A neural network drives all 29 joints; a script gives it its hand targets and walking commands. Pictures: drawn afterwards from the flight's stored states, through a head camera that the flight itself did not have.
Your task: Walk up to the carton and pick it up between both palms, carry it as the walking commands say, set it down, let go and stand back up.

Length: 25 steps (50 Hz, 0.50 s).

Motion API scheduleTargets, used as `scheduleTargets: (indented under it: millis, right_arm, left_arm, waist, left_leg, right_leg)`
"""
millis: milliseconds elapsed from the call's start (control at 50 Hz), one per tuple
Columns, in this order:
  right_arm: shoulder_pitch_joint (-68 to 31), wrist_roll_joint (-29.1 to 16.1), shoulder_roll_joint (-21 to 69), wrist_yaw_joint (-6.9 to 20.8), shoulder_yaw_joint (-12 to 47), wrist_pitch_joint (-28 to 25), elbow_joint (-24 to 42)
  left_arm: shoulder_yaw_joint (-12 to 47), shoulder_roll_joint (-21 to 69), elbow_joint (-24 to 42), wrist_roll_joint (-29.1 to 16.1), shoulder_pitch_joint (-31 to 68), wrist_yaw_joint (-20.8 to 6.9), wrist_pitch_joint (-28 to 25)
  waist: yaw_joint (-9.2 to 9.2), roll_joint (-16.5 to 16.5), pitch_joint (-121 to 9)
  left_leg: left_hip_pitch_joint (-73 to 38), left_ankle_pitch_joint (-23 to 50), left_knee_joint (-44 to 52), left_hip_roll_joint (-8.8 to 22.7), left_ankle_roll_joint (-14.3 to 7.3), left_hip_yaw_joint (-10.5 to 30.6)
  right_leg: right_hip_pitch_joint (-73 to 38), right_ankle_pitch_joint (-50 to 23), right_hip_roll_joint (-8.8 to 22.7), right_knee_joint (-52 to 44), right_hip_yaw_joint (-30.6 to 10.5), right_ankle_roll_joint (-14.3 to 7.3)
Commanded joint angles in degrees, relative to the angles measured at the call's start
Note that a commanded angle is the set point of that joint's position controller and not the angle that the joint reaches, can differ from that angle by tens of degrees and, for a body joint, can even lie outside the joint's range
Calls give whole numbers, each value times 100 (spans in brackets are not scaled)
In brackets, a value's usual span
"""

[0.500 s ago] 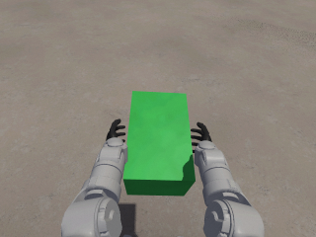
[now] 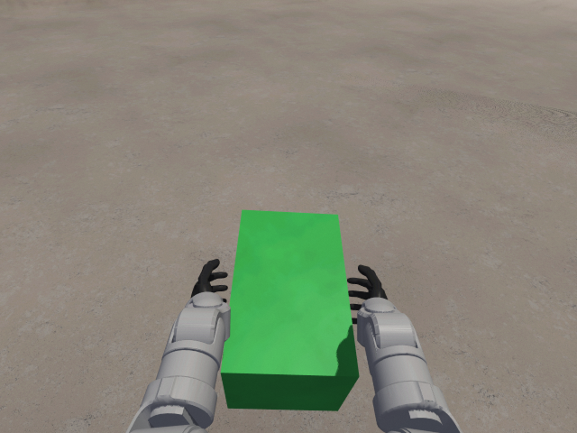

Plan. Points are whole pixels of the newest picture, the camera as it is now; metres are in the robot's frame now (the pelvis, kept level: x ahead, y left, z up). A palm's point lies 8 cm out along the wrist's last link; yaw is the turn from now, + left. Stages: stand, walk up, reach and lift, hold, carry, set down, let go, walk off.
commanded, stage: reach and lift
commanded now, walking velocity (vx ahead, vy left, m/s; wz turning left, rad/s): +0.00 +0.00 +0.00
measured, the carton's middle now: (286, 304) +0.36 -0.01 -0.05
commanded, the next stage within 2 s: hold in 1.20 s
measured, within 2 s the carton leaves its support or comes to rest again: neither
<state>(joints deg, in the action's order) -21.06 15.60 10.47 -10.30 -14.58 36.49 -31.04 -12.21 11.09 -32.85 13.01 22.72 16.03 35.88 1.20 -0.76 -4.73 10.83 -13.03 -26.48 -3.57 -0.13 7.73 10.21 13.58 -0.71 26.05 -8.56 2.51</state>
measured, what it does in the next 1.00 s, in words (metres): stands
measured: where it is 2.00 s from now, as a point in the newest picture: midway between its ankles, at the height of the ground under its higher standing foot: outside the picture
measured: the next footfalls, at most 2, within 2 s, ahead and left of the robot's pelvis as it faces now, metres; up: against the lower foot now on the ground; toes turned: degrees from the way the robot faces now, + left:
none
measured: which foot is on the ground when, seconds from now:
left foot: down 0.00-1.00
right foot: down 0.00-1.00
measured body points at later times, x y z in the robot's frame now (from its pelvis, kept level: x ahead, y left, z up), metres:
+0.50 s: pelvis -0.02 +0.00 +0.00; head -0.10 +0.00 +0.44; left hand +0.30 +0.13 +0.04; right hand +0.30 -0.13 +0.04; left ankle +0.02 +0.12 -0.74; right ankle +0.01 -0.15 -0.74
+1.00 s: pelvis -0.01 +0.00 +0.00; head -0.09 +0.01 +0.44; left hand +0.30 +0.12 +0.04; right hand +0.29 -0.14 +0.03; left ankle +0.02 +0.12 -0.74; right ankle +0.01 -0.15 -0.74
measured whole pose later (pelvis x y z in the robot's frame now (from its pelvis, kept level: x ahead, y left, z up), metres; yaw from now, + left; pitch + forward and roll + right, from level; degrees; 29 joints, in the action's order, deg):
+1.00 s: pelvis -0.01 +0.00 +0.00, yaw -1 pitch -6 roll +0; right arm -23.4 18.4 11.3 -9.2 -16.3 41.8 -33.3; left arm -15.8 11.8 -33.4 16.2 24.4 14.6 41.8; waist -0.4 -0.8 -5.4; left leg 7.7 -12.7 -26.3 -2.6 0.2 6.1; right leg 7.4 12.7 -1.2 25.9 -8.8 2.2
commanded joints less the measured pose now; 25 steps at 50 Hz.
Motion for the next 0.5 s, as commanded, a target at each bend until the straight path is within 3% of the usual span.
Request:
scheduleTargets:
  millis: [0,160,280,300,380,480]
  right_arm:
    - [-3709,-1539,6247,2136,2823,-188,574]
    - [-4069,-1404,6329,2171,2351,152,71]
    - [-4638,-1413,6370,2201,2189,58,-106]
    - [-4865,-1460,6405,2220,2240,14,-26]
    - [-5094,-1415,6338,2236,2089,-43,-172]
    - [-5208,-1228,6272,2281,1676,-69,-595]
  left_arm:
    - [2583,6254,479,-1325,3583,-2746,-144]
    - [1848,5985,27,-1130,3886,-2903,151]
    - [1847,6015,117,-1214,4638,-2950,98]
    - [1818,6040,19,-1219,4676,-2961,83]
    - [1807,6194,-137,-1243,4887,-2950,72]
    - [1486,6144,-436,-1149,5177,-2963,46]
  waist:
    - [31,45,-1978]
    - [-108,-40,-1209]
    - [-118,78,-1509]
    - [-201,31,-1635]
    - [-151,143,-1704]
    - [-103,33,-1651]
  left_leg:
    - [-1076,1687,349,-208,72,-339]
    - [-638,852,505,-222,76,-523]
    - [-625,647,405,-218,122,-590]
    - [-602,602,373,-212,135,-610]
    - [-588,388,352,-198,171,-622]
    - [-481,3,396,-173,166,-647]
  right_leg:
    - [-662,-1873,-418,-233,580,-59]
    - [-590,-1128,-375,-457,552,-47]
    - [-622,-781,-388,-411,545,-82]
    - [-603,-695,-398,-387,554,-84]
    - [-480,-401,-387,-354,564,-142]
    - [-287,71,-399,-356,616,-168]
